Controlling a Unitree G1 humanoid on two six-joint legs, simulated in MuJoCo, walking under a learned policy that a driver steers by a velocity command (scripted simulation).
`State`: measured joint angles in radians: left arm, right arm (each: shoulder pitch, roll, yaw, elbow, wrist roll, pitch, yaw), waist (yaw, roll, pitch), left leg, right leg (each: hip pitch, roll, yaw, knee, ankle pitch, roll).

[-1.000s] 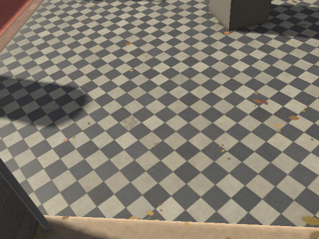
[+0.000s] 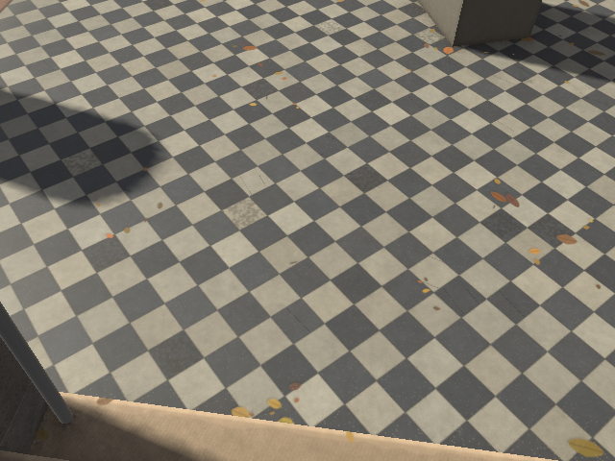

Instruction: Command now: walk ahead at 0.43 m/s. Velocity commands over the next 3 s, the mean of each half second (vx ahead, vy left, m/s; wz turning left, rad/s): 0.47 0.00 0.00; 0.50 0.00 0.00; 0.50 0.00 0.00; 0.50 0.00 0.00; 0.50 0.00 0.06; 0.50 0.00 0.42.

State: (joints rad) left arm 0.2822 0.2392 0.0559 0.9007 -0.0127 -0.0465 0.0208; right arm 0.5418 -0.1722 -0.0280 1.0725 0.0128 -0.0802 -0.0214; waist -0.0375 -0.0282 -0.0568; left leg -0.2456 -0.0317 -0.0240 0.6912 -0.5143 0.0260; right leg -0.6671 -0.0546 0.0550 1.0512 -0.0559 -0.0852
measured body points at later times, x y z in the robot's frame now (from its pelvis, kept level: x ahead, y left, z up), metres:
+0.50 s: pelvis +0.22 -0.01 -0.22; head +0.21 -0.01 +0.23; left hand +0.10 +0.18 -0.37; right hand +0.38 -0.23 -0.33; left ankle +0.42 +0.17 -0.86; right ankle +0.11 -0.11 -0.90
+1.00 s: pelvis +0.48 +0.08 -0.38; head +0.47 +0.10 +0.07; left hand +0.62 +0.31 -0.50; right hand +0.36 -0.12 -0.52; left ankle +0.43 +0.15 -1.09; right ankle +0.66 -0.12 -1.03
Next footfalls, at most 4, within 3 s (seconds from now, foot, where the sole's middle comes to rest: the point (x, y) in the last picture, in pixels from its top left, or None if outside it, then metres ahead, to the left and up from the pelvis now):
0.20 right None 0.15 -0.11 -0.94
0.68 left None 0.47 0.15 -1.12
1.26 right None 0.71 -0.05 -1.31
1.74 left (238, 375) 1.10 0.21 -1.50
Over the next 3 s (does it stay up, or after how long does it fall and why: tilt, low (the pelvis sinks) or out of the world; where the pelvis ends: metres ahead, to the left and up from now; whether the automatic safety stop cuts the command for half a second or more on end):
stays up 1.64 0.22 -0.72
